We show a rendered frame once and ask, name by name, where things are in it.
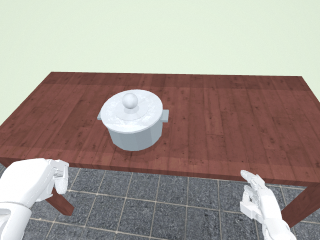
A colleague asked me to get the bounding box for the lid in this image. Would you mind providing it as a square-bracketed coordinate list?
[100, 89, 163, 134]

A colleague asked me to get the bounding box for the robot right forearm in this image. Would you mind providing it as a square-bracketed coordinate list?
[262, 217, 297, 240]

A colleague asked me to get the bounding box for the knob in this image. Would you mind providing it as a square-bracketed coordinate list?
[122, 93, 138, 109]

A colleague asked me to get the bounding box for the robot left hand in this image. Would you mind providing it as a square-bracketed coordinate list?
[0, 158, 69, 208]

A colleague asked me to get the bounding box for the robot left forearm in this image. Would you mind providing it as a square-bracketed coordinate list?
[0, 201, 32, 240]

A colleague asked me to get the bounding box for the pot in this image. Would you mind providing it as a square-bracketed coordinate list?
[97, 109, 169, 151]

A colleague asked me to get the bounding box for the table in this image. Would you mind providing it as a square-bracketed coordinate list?
[0, 71, 320, 228]

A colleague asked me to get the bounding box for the robot right hand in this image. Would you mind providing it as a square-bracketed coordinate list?
[240, 170, 282, 224]

